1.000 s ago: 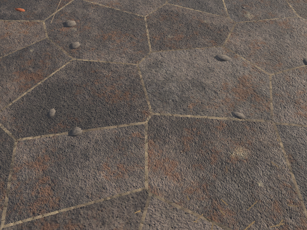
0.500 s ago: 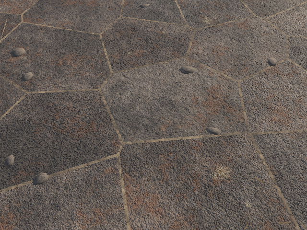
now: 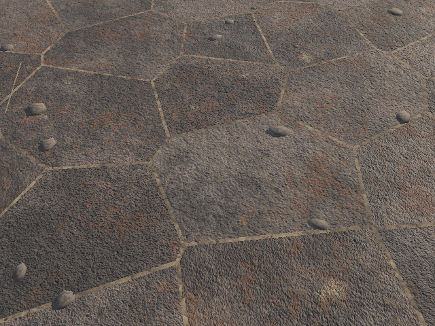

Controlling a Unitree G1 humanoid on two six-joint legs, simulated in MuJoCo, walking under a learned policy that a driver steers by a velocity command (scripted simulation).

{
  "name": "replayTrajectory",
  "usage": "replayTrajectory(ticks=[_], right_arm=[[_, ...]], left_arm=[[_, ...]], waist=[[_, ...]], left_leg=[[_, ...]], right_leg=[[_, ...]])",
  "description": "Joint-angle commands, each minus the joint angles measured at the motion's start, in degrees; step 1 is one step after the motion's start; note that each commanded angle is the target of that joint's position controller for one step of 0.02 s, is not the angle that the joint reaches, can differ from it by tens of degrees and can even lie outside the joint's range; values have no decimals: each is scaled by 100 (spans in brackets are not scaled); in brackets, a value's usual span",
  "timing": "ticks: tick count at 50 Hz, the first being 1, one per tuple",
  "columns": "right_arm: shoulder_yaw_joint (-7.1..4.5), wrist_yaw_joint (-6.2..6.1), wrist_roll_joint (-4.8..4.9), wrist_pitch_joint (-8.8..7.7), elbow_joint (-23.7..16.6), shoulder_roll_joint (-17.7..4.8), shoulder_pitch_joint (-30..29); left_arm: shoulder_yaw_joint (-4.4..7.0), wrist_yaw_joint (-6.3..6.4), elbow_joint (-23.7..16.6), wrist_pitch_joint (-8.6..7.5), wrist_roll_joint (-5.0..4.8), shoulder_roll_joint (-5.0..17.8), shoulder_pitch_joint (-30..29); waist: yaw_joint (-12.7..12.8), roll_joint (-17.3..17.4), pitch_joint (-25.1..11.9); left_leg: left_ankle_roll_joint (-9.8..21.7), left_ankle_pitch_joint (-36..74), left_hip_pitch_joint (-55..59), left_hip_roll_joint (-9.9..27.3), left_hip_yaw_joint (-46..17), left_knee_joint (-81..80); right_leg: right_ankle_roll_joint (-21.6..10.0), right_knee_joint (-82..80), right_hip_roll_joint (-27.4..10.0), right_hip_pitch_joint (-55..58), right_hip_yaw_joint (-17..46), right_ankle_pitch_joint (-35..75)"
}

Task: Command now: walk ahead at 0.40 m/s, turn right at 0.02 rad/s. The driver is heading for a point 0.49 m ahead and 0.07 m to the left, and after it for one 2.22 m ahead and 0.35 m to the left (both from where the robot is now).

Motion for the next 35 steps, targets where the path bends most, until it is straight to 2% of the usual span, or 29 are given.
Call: replayTrajectory(ticks=[1, 3, 5, 7, 9, 10, 11, 12, 13, 14, 15, 16, 17, 18, 19, 20, 21, 23, 25, 26, 28, 30, 32, 35], right_arm=[[-74, 140, -16, -207, -825, -328, -1151], [11, 269, -30, -189, -892, -111, -1330], [92, 341, -54, -187, -972, 64, -1597], [38, 330, -16, -161, -1007, -140, -1662], [-42, 284, 20, -132, -1032, -386, -1615], [-90, 257, 14, -128, -1022, -493, -1513], [-154, 223, -13, -119, -970, -611, -1274], [-251, 176, -39, -96, -810, -755, -714], [-347, 120, -41, -64, -576, -908, 133], [-438, 46, -99, -18, -416, -1341, 1080], [-413, 146, -173, -46, -338, -1575, 1136], [-291, 156, -85, -65, -386, -1033, 812], [-231, 146, -50, -75, -385, -849, 430], [-207, 158, -107, -85, -398, -805, 111], [-187, 182, -184, -105, -392, -695, -100], [-160, 184, -238, -136, -378, -592, -220], [-155, 186, -217, -177, -343, -534, -258], [-164, 175, -166, -242, -224, -565, -190], [-202, 123, -165, -244, -105, -705, -24], [-201, 96, -174, -225, -57, -726, 33], [-198, 50, -177, -166, 28, -765, 104], [-207, 7, -150, -103, 154, -845, 314], [-206, -14, -123, -32, 296, -890, 530], [-208, -41, -97, 81, 412, -906, 535]], left_arm=[[102, 72, -125, 23, -5, 620, 532], [67, 137, -180, 128, -26, 582, 323], [109, 201, -219, 143, -25, 803, 213], [186, 208, -160, 93, -49, 1078, 359], [217, 193, -99, 58, -111, 1115, 344], [226, 185, -74, 57, -114, 1115, 320], [243, 181, -58, 69, -107, 1139, 298], [242, 182, -48, 94, -86, 1121, 297], [210, 196, -79, 111, -29, 1041, 292], [83, 211, -229, 115, 153, 679, 410], [-79, 172, -258, 9, -12, 57, 1201], [72, 133, -215, -63, -146, 728, 672], [144, 108, -391, -100, -224, 961, 8], [124, 138, -436, -119, -168, 877, -265], [144, 155, -441, -105, -71, 815, -330], [151, 152, -397, -52, -55, 746, -186], [141, 160, -351, 5, -58, 654, -94], [132, 178, -369, 91, -17, 574, -211], [121, 190, -523, 104, 34, 558, -687], [113, 187, -572, 92, 60, 545, -901], [62, 153, -623, 33, 98, 432, -1196], [0, 97, -688, -29, 107, 302, -1543], [-2, 44, -759, -41, 69, 337, -1789], [44, -27, -869, -56, 82, 519, -1967]], waist=[[227, -591, 402], [186, -680, 507], [208, -676, 543], [197, -803, 532], [72, -843, 621], [-31, -843, 580], [-199, -833, 402], [-499, -773, 25], [-891, -678, -476], [-1112, 341, -1303], [-605, 2000, -2079], [-737, 1151, -1305], [-684, 650, -467], [-502, 124, -141], [-324, 122, 32], [-144, 317, -4], [-69, 407, -26], [-26, 326, 106], [-114, 178, 313], [-162, 97, 405], [-239, 57, 420], [-406, 87, 312], [-517, 133, 218], [-493, 275, 123]], left_leg=[[76, 524, -2953, 503, -131, 213], [-60, 1210, -2217, 448, 142, -795], [-135, 2032, -1159, 236, 360, -1888], [-139, 2545, -390, 87, 358, -2445], [-3, 2641, -192, 103, 215, -2764], [96, 2587, -21, 64, 217, -2879], [216, 2480, 347, -33, 288, -2945], [367, 2398, 1114, -170, 409, -2974], [524, 2363, 2303, -79, 335, -2889], [877, 2058, 3863, 1165, -1190, -2864], [1696, 162, 4852, 2254, -4265, -4215], [1455, -771, 4246, 2084, -4380, -4697], [1247, -488, 3409, 1925, -3456, -4714], [1171, 347, 2634, 1698, -2793, -4774], [1149, 956, 2086, 1452, -2277, -4868], [1130, 1226, 1748, 1293, -1945, -5015], [1178, 1365, 1576, 1219, -1744, -5160], [1276, 1591, 1343, 1189, -1420, -5368], [1340, 1747, 1381, 1223, -1261, -5520], [1323, 2236, 1419, 1196, -1093, -5508], [1165, 3550, 1387, 984, -529, -5323], [1016, 4197, 1376, 840, -155, -5109], [979, 4228, 1637, 918, -167, -4916], [869, 4325, 2219, 1099, -376, -4380]], right_leg=[[-1132, -1390, -1756, 2025, 2064, 2445], [-962, -1718, -1409, 1333, 1363, 2466], [-821, -1909, -1119, 554, 807, 2378], [-793, -2099, -1249, 275, 759, 2193], [-699, -2041, -1455, 472, 756, 2378], [-623, -1845, -1500, 636, 699, 2923], [-526, -1432, -1455, 775, 563, 3801], [-411, -682, -1297, 745, 363, 4646], [-262, 408, -1074, 244, 187, 4716], [-72, 2399, -653, -948, -43, 2593], [141, 4117, 243, -2488, 382, -1075], [97, 4682, -114, -3127, 673, -916], [19, 4620, -387, -3359, 461, -344], [13, 4374, -642, -3104, 349, 156], [24, 4080, -808, -2873, 339, 450], [29, 3922, -944, -2540, 390, 651], [62, 3772, -978, -2390, 362, 727], [150, 3449, -1019, -2479, 294, 898], [268, 2881, -1070, -2899, 293, 1392], [324, 2522, -1056, -2976, 273, 1674], [375, 1644, -916, -2659, 120, 2230], [383, 938, -694, -2157, -75, 2795], [363, 577, -553, -1948, -80, 3048], [185, 103, -420, -1884, 13, 2535]])
Next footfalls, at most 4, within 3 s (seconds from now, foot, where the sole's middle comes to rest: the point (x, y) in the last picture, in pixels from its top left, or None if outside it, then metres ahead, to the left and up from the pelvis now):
0.26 left None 0.30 0.15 -0.77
0.76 right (268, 318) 0.54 -0.07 -0.77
1.04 left None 0.47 0.17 -0.77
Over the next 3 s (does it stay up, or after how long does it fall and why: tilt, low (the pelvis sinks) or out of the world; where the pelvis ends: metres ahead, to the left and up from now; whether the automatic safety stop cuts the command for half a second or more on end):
stays up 0.62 0.03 0.00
